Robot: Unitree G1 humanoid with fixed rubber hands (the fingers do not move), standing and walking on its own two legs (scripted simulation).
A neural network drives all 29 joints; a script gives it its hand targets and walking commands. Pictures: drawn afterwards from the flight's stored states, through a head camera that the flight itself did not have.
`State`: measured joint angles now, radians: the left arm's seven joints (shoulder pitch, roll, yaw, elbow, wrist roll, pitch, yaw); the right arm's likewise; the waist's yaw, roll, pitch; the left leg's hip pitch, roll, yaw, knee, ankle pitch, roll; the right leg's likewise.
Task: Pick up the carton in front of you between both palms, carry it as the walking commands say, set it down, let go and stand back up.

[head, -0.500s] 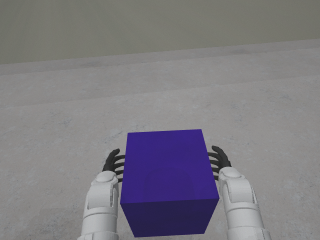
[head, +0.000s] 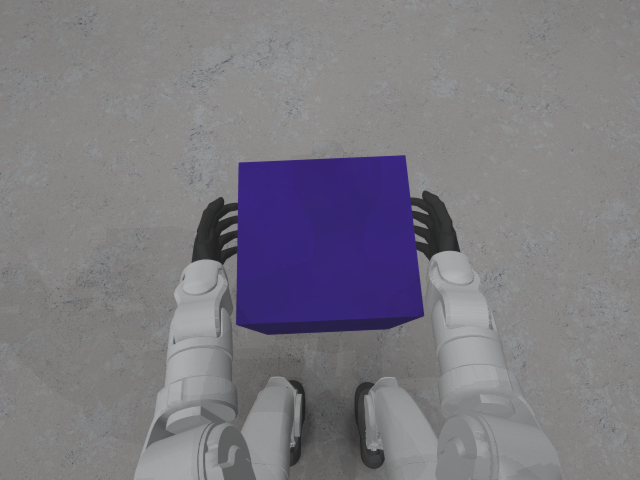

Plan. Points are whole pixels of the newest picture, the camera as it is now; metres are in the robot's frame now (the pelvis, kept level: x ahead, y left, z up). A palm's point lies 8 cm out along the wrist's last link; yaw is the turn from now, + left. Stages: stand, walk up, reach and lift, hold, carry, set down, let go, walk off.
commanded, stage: set down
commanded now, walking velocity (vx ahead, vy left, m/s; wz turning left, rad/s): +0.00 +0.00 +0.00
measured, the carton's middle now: (325, 259) +0.40 +0.02 -0.14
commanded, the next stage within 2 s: none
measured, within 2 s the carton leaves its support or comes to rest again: rests again in 1.72 s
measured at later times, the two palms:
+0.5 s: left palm (226, 248) +0.44 +0.18 -0.21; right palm (402, 242) +0.45 -0.12 -0.21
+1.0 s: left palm (236, 253) +0.48 +0.20 -0.37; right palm (377, 245) +0.49 -0.10 -0.37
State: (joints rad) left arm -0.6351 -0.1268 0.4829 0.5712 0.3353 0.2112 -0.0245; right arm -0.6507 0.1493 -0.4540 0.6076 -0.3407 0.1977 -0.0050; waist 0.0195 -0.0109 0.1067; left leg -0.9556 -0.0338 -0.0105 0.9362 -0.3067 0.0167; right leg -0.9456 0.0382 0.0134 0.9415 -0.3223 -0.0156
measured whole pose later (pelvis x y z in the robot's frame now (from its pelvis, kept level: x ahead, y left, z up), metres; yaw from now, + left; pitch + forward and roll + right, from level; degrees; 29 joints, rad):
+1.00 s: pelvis -0.03 +0.00 -0.25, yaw -2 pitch +45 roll -2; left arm -1.20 0.12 0.45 0.72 0.19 0.31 0.02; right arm -1.21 -0.02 -0.44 0.73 -0.17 0.29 -0.12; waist 0.06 -0.04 0.05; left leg -2.13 -0.03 0.00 1.87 -0.53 0.02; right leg -2.11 0.07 -0.01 1.86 -0.54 0.01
